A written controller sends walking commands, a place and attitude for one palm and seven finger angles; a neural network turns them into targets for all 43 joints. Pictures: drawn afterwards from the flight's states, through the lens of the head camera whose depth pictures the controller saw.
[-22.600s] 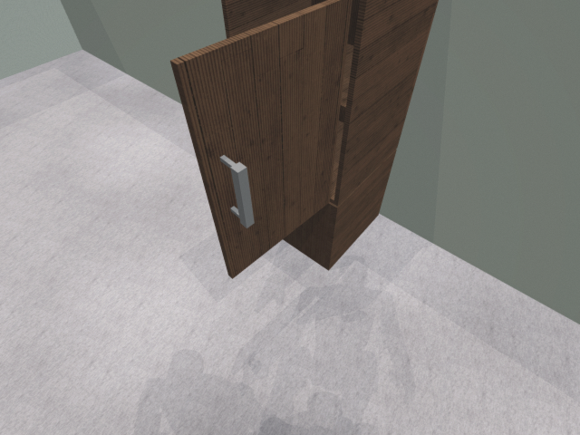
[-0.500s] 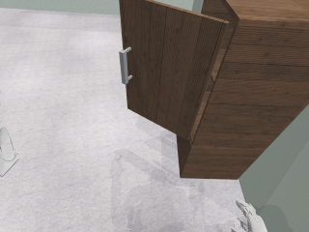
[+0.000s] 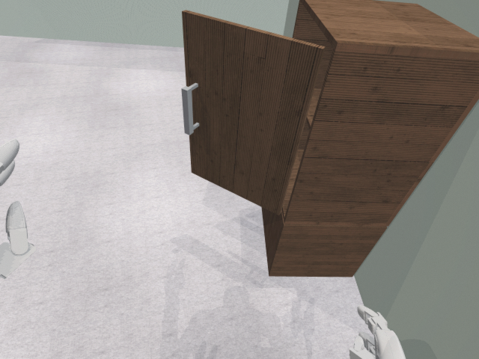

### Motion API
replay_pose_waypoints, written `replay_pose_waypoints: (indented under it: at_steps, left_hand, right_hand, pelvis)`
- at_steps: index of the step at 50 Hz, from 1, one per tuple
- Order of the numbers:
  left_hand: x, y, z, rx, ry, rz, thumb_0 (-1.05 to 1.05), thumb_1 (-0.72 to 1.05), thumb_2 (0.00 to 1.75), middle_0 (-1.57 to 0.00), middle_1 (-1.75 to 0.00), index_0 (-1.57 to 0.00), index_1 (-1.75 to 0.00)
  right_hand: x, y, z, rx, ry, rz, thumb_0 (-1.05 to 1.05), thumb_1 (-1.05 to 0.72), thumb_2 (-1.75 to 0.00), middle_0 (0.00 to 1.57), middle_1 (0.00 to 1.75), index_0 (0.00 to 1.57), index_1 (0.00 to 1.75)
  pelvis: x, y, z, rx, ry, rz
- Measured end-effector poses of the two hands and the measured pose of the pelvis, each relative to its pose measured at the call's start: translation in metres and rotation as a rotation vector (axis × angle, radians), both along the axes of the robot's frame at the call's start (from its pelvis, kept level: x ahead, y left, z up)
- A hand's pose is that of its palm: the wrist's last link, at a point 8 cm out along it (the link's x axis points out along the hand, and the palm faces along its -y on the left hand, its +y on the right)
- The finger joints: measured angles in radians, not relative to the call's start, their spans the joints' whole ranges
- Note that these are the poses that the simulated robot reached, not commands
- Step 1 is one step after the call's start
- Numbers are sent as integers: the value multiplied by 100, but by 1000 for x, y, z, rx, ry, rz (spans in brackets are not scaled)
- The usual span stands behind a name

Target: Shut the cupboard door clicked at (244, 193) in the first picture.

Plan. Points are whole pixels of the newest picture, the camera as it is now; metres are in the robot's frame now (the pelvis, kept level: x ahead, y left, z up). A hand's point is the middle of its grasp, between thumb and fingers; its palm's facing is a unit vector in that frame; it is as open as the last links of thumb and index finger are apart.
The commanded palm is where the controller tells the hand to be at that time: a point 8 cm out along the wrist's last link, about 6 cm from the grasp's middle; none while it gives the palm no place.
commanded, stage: step back with the hand held close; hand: left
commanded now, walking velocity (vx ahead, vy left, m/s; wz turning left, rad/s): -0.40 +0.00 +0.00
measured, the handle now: (191, 109) +0.85 +0.19 -0.02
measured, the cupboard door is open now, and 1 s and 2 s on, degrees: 58 58 58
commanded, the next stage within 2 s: stop stepping back and stand still in 0.04 s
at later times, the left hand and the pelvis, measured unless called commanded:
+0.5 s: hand out of the picture +0.11 +0.28 +0.17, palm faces +0.40 -0.83 -0.39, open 7.4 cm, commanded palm +0.06 +0.32 +0.18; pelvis -0.10 +0.03 -0.01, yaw -3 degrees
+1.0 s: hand out of the picture +0.09 +0.35 +0.16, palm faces +0.51 -0.77 -0.38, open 7.4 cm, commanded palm +0.03 +0.38 +0.18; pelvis -0.11 +0.08 +0.00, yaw -1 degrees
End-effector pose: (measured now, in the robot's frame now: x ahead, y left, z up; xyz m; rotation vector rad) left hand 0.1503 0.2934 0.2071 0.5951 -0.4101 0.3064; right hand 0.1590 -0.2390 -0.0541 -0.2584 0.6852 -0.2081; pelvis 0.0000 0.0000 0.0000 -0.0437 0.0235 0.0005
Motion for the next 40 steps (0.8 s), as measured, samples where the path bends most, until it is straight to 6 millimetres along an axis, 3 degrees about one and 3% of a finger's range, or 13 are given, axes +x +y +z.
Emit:
replay_pose_waypoints:
  at_steps: [5, 8, 15, 20, 26, 30, 34, 37, 40]
  left_hand:
    - [-9, 35, -14, -55, 11, 66, 1, 88, 90, -22, -30, -22, -30]
    - [-18, 42, -24, -88, 81, 80, 1, 88, 90, -21, -30, -21, -30]
    - [-56, 24, -20, -122, 120, 16, 2, 88, 90, -21, -30, -21, -30]
    - [-73, 15, -17, -67, 89, -10, 2, 88, 90, -22, -30, -22, -30]
    - [-83, 31, -23, -132, 14, 31, 1, 88, 90, -22, -30, -22, -30]
    - [-75, 44, -31, -175, -68, 42, 1, 88, 90, -22, -30, -22, -30]
    - [-67, 47, -29, -184, -46, 32, 2, 88, 90, -21, -30, -21, -30]
    - [-80, 41, -18, -113, 16, -3, 2, 89, 90, -21, -30, -21, -30]
    - [-105, 38, -7, -41, 62, -25, 2, 88, 90, -21, -30, -21, -30]
  right_hand:
    - [-34, 1, -5, -47, 74, -29, 1, -90, -90, 21, 30, 20, 30]
    - [-53, 9, -2, -47, 82, -21, 1, -90, -90, 21, 30, 20, 30]
    - [-87, 32, 5, -6, 58, 20, 1, -90, -90, 21, 30, 20, 30]
    - [-107, 33, -15, 15, 34, 35, 1, -90, -90, 21, 30, 20, 30]
    - [-143, 26, -31, 17, 70, -55, 1, -90, -90, 21, 30, 20, 30]
    - [-156, 21, -41, -23, 84, -96, 1, -90, -90, 21, 30, 20, 30]
    - [-164, 30, -38, -8, 71, -102, 2, -90, -90, 21, 30, 20, 30]
    - [-170, 41, -30, 34, 53, -78, 2, -90, -90, 21, 30, 20, 30]
    - [-176, 48, -26, 61, 85, -66, 1, -90, -90, 21, 30, 20, 30]
  pelvis:
    - [-24, 17, -1, -13, 3, 6]
    - [-41, 22, 5, -38, 14, 2]
    - [-69, 20, 11, -35, 63, -29]
    - [-100, 20, -5, -5, 36, -62]
    - [-95, 28, -14, -16, -51, -56]
    - [-91, 38, -26, -6, -89, -51]
    - [-109, 43, -22, 13, -83, -54]
    - [-124, 44, -13, 10, -67, -37]
    - [-125, 46, -5, 29, -37, -52]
